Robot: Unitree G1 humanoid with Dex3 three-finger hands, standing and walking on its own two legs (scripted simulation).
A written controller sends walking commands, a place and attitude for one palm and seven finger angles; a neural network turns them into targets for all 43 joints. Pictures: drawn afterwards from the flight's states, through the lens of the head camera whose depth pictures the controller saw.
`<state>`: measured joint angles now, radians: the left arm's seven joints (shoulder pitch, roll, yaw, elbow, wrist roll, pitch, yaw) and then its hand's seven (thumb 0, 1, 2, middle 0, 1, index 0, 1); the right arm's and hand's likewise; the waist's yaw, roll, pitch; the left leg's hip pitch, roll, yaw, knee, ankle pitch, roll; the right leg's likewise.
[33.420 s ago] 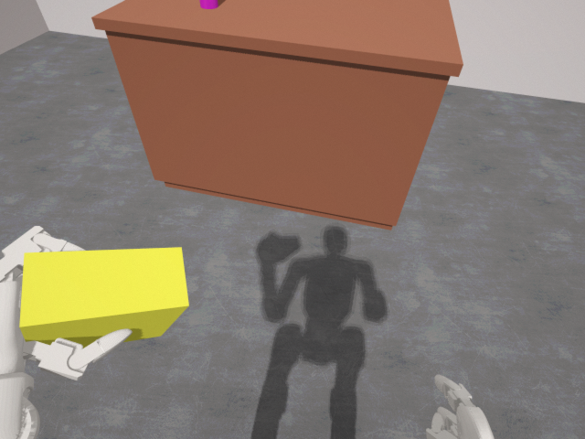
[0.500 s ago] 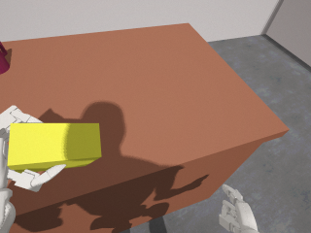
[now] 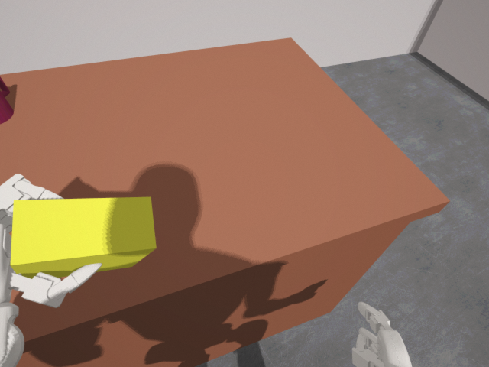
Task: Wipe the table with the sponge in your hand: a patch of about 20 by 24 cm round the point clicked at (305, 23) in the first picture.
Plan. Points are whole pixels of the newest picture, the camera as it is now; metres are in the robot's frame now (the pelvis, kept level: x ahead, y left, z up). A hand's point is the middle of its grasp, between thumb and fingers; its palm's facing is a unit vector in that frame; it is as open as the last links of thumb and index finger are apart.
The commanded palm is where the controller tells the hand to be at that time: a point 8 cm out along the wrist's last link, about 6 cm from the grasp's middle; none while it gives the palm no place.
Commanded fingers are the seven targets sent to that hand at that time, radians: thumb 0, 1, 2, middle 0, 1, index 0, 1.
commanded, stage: turn the palm down, sponge in hand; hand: left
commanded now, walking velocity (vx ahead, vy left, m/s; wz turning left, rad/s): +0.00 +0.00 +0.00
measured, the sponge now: (105, 238) +0.24 +0.20 +0.13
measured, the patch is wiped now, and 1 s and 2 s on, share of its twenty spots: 0.00 0.00 0.00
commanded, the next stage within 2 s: none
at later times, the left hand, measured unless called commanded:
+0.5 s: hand (39, 252) +0.19 +0.23 +0.19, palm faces +0.47 -0.64 -0.60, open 10.0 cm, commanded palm +0.16 +0.26 +0.21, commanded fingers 0.00 0.10 1.30 -1.20 -1.60 -1.20 -1.60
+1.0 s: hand (59, 224) +0.22 +0.22 +0.20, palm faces +0.31 -0.40 -0.87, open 10.0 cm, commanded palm +0.18 +0.24 +0.25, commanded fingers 0.00 0.10 1.30 -1.20 -1.60 -1.20 -1.60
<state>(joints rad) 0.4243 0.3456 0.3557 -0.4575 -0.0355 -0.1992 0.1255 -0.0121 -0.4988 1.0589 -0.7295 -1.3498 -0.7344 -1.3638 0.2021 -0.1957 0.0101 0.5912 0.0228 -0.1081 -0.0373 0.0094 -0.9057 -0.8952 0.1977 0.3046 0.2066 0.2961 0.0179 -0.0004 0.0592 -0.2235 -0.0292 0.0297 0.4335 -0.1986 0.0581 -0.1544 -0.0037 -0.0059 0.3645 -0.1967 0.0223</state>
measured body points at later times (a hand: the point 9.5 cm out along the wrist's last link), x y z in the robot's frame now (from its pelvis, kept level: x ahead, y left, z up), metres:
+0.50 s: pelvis -0.02 -0.05 -0.01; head -0.03 -0.07 +0.43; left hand +0.16 +0.27 +0.22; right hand +0.22 -0.25 -0.08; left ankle +0.02 +0.08 -0.74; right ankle +0.00 -0.14 -0.74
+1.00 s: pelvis +0.00 -0.07 -0.02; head -0.01 -0.13 +0.43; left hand +0.20 +0.24 +0.25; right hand +0.21 -0.31 -0.11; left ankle +0.02 +0.08 -0.74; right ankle +0.00 -0.14 -0.74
